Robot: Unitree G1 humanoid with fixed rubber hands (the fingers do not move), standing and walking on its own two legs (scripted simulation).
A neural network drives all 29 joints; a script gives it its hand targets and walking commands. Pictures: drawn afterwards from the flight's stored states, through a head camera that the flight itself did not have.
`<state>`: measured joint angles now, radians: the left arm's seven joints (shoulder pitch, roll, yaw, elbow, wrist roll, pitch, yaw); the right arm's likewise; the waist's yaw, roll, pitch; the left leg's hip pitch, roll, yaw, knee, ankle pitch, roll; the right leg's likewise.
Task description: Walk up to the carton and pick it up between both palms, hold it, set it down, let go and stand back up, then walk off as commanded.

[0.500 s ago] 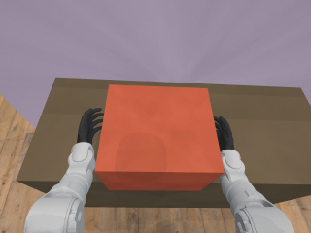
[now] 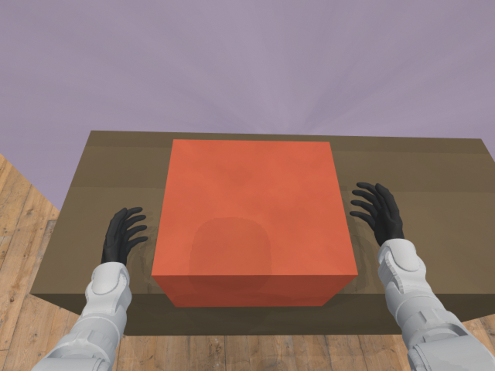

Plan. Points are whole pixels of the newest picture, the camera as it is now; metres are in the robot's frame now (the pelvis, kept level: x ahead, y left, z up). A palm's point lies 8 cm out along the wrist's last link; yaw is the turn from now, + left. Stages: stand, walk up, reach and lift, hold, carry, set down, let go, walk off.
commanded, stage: set down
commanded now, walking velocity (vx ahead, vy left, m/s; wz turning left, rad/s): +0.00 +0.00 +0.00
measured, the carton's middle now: (250, 226) +0.38 +0.00 -0.04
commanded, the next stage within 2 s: none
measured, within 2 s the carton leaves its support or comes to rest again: neither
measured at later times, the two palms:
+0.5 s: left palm (99, 285) +0.27 +0.25 -0.04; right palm (393, 271) +0.29 -0.23 -0.01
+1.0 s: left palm (85, 330) +0.20 +0.25 -0.04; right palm (397, 322) +0.22 -0.22 -0.02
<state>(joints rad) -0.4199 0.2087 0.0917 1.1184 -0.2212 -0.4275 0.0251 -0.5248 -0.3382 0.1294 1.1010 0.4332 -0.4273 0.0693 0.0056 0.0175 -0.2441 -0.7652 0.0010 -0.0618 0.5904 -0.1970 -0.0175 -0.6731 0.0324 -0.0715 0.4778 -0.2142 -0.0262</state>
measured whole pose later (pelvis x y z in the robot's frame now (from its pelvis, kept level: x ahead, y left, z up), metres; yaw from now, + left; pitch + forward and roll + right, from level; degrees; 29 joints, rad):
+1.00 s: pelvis -0.03 +0.00 +0.00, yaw +0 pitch +10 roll -2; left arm -0.05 0.23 0.02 0.82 -0.26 -0.42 0.05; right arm -0.08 -0.28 0.13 0.81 0.40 -0.40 0.07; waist 0.01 -0.01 -0.15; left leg -0.55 0.01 -0.06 0.59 -0.22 -0.01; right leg -0.47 0.04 -0.07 0.51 -0.21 -0.03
